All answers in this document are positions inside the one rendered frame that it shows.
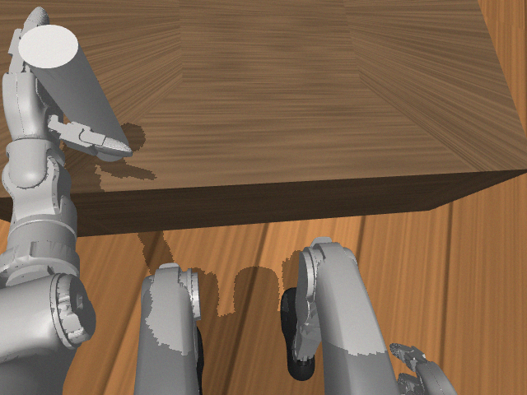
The can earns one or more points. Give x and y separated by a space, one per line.
56 58

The left robot hand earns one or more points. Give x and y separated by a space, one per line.
30 111

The right robot foot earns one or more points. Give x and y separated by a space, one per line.
299 370

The right robot hand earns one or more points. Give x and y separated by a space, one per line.
430 380

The left robot arm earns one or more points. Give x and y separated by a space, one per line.
45 313

